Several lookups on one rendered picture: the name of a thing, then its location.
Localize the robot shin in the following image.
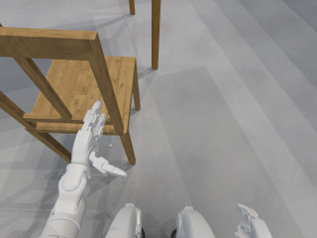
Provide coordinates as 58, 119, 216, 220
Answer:
125, 203, 142, 238
176, 206, 193, 238

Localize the chair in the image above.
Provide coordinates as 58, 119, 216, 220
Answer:
0, 27, 141, 166

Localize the robot right shin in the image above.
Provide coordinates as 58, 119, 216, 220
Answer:
176, 206, 193, 238

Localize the robot left shin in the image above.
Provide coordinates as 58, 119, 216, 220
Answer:
125, 203, 142, 238

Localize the robot right hand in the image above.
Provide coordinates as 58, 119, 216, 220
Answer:
234, 203, 272, 238

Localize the left robot forearm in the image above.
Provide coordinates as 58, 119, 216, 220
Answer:
39, 163, 92, 238

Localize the robot left hand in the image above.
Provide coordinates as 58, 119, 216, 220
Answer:
71, 99, 127, 179

